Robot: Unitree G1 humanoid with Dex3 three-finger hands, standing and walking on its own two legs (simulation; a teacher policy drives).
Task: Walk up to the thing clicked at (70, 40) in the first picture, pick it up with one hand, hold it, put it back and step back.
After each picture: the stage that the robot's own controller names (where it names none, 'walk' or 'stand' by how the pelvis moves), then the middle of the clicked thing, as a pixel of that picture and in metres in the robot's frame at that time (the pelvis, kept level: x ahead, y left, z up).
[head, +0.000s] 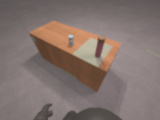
stand; (71, 39) +0.90 +0.31 -0.11
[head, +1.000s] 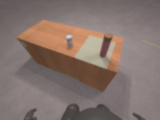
walk; (69, 40) +0.78 +0.27 -0.07
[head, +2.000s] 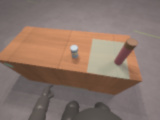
walk; (74, 51) +0.56 +0.16 -0.06
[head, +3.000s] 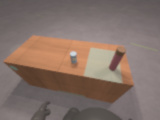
stand; (73, 57) +0.58 +0.21 -0.09
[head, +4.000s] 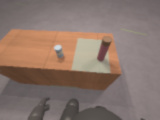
stand; (59, 51) +0.56 +0.32 -0.08
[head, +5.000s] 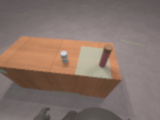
stand; (64, 57) +0.57 +0.31 -0.11
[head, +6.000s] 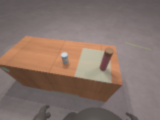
stand; (65, 58) +0.56 +0.31 -0.11
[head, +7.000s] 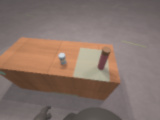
stand; (62, 58) +0.55 +0.31 -0.11
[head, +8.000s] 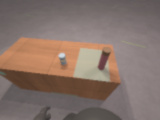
stand; (62, 59) +0.55 +0.31 -0.11
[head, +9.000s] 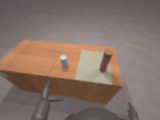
rise first; (64, 61) +0.54 +0.31 -0.10
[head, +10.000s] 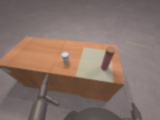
go down; (65, 58) +0.56 +0.30 -0.10
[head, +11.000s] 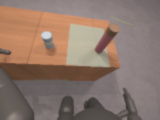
go down; (48, 40) +0.55 +0.29 -0.02
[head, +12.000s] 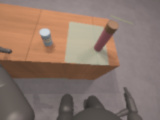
approach; (46, 37) +0.57 +0.30 -0.02
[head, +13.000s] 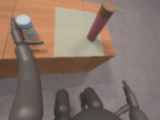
close; (27, 27) +0.58 +0.32 +0.03
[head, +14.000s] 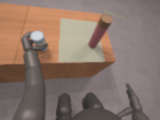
lift; (40, 41) +0.51 +0.28 +0.02
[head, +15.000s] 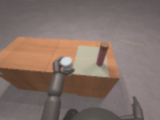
lift; (67, 66) +0.33 +0.16 +0.10
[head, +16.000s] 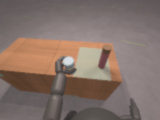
hold; (69, 66) +0.34 +0.15 +0.10
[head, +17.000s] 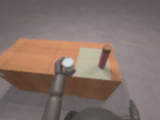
hold; (69, 67) +0.33 +0.16 +0.10
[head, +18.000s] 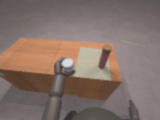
hold; (69, 67) +0.33 +0.16 +0.09
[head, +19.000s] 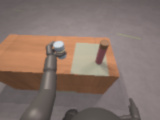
crouch; (60, 50) +0.44 +0.22 +0.11
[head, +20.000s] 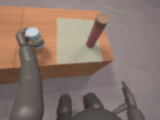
lower; (36, 39) +0.53 +0.28 +0.03
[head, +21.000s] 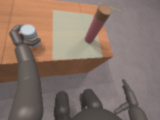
lower; (31, 36) +0.53 +0.29 +0.02
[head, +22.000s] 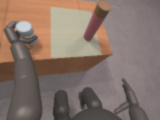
lower; (28, 33) +0.54 +0.29 +0.02
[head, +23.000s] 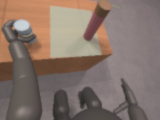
lower; (26, 32) +0.55 +0.30 +0.02
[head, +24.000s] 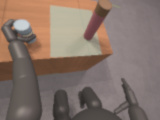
loosen; (26, 32) +0.55 +0.30 +0.02
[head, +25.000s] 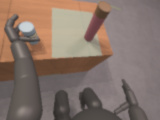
withdraw; (30, 34) +0.55 +0.29 +0.02
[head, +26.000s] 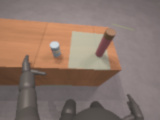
sink last; (55, 49) +0.52 +0.26 -0.02
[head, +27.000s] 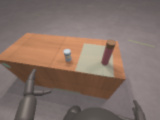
stand; (67, 55) +0.56 +0.28 -0.05
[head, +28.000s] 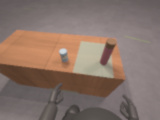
stand; (64, 55) +0.52 +0.28 -0.04
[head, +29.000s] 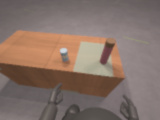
stand; (64, 54) +0.54 +0.28 -0.04
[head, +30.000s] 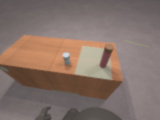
stand; (66, 58) +0.54 +0.27 -0.09
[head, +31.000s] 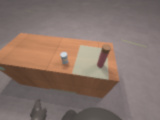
stand; (64, 58) +0.54 +0.29 -0.10
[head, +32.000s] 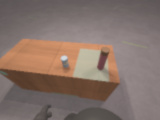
stand; (64, 61) +0.53 +0.28 -0.11
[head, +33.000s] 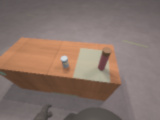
stand; (65, 61) +0.52 +0.28 -0.11
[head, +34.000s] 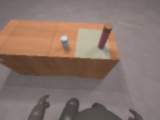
walk; (65, 42) +0.64 +0.28 -0.09
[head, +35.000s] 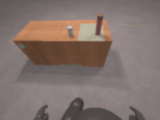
walk; (70, 31) +0.98 +0.36 -0.09
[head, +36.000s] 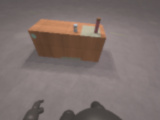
stand; (75, 28) +1.36 +0.24 -0.09
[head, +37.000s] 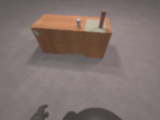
stand; (78, 23) +1.33 +0.23 -0.11
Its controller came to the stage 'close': yes
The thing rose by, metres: 0.23
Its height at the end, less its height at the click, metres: +0.00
